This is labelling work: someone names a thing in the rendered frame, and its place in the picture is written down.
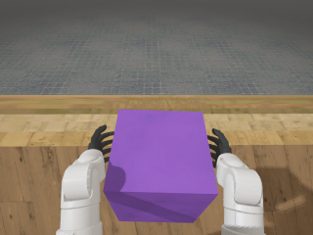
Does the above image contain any right robot hand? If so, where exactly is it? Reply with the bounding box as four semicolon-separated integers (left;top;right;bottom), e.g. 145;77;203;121
206;128;232;168

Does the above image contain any robot right forearm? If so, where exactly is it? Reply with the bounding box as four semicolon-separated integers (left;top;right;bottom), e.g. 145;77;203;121
215;153;266;235

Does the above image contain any carton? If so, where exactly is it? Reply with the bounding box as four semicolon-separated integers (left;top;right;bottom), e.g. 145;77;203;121
103;109;219;223

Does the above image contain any left robot hand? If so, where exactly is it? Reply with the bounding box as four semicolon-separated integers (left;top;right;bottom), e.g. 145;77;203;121
88;124;114;163

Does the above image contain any robot left forearm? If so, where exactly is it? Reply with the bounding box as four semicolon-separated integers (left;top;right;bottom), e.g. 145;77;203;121
56;149;106;235

